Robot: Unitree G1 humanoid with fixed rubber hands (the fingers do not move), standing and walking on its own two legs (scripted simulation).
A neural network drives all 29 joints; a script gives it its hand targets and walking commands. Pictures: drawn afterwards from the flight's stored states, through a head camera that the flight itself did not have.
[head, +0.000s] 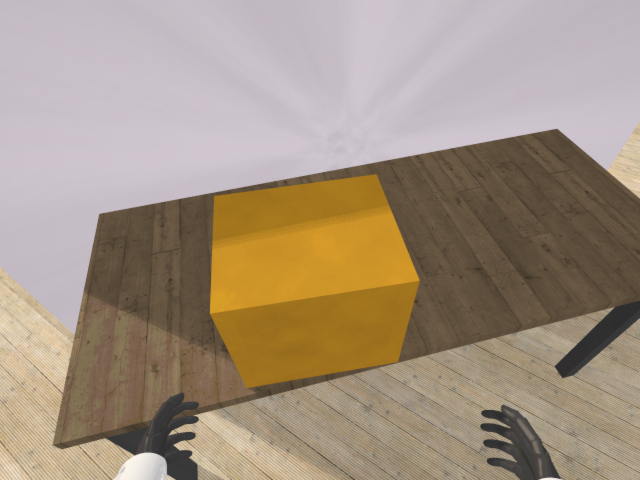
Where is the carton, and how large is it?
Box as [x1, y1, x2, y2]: [210, 174, 419, 387]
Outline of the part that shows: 376,174 214,196 210,314 246,387 397,361 419,280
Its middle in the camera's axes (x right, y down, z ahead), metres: -0.02 +0.08 +0.65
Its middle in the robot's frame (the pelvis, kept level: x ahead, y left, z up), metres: +0.43 +0.04 -0.06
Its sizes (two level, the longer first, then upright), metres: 0.266 0.217 0.248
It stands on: a table, 0.58 m high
